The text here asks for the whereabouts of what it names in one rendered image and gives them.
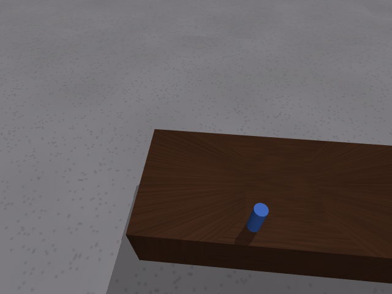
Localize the can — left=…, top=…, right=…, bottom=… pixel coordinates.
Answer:
left=247, top=203, right=269, bottom=232

